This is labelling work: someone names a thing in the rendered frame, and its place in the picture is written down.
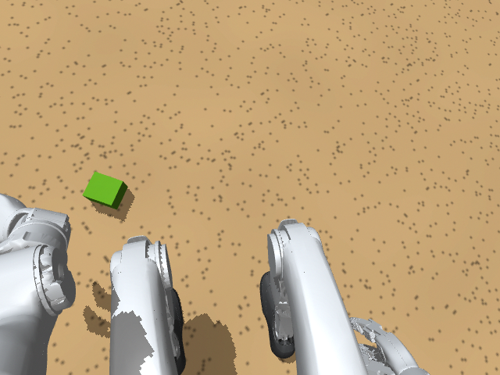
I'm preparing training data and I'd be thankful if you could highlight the left robot foot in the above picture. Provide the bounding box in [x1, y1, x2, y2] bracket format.
[171, 288, 186, 375]

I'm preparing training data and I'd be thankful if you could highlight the left robot hand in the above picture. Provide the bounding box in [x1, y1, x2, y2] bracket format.
[0, 193, 26, 243]

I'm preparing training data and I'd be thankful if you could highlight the left robot arm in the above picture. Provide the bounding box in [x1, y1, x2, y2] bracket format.
[0, 208, 76, 375]

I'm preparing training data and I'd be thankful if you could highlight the right robot foot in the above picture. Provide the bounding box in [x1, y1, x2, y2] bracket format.
[260, 271, 295, 359]

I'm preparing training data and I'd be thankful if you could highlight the small box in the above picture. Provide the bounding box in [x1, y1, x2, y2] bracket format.
[82, 172, 128, 209]

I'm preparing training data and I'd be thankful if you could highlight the right robot hand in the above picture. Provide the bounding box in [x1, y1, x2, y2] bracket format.
[349, 317, 419, 375]

